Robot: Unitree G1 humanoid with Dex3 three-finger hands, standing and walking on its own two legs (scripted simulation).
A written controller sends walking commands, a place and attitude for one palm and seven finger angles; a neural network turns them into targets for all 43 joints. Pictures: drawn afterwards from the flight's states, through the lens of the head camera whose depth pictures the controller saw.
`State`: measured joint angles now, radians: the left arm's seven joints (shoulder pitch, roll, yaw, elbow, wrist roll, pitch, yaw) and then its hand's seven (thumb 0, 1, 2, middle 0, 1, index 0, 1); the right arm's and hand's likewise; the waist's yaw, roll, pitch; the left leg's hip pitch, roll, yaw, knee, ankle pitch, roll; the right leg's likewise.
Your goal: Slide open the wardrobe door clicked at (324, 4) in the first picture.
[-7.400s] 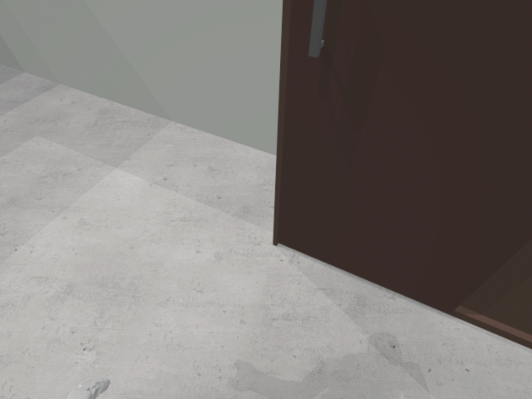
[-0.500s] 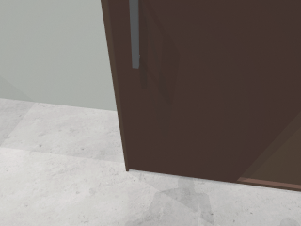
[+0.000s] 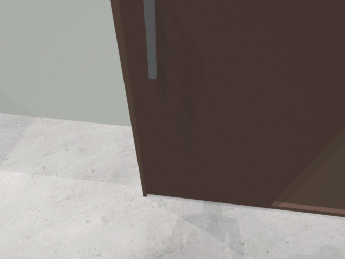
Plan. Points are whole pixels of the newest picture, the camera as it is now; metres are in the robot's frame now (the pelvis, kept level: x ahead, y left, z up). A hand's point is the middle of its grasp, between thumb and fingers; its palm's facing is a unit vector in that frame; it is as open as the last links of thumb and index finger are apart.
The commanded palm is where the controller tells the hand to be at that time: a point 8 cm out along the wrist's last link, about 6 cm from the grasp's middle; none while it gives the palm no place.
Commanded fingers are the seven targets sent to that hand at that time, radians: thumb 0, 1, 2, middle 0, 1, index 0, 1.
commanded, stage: look again from close up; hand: left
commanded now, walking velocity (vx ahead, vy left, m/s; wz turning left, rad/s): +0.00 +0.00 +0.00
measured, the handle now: (152, 32) +0.57 +0.09 +0.25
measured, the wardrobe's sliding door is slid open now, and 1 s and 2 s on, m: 0.00 0.00 0.00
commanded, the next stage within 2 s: none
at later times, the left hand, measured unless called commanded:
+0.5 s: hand out of the picture +0.01 +0.18 -0.18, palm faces +0.00 -0.98 -0.20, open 7.4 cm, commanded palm none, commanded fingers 0.00 0.90 0.90 -0.20 -0.30 -0.20 -0.30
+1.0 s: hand out of the picture +0.04 +0.19 -0.17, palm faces +0.00 -0.98 -0.22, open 7.4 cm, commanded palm none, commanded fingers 0.00 0.90 0.90 -0.20 -0.30 -0.20 -0.30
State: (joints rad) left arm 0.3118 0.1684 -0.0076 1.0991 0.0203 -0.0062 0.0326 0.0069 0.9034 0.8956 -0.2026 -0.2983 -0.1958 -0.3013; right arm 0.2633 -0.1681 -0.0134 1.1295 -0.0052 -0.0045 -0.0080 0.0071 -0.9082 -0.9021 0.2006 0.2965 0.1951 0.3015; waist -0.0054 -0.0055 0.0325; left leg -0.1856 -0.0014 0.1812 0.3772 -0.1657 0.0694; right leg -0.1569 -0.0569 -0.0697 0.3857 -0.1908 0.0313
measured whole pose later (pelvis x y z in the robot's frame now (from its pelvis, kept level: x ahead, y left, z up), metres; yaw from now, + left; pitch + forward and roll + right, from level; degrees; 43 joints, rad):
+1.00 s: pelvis +0.02 +0.00 +0.00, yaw +0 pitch -2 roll +0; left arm 0.26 0.20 0.00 1.11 0.02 -0.01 0.03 0.01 0.90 0.90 -0.20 -0.30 -0.20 -0.30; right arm 0.22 -0.20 -0.01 1.13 -0.01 -0.02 -0.01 0.01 -0.91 -0.90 0.20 0.30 0.20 0.30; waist 0.00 -0.01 0.03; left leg -0.14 0.00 0.18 0.35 -0.18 0.06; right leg -0.12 -0.05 -0.07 0.36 -0.21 0.03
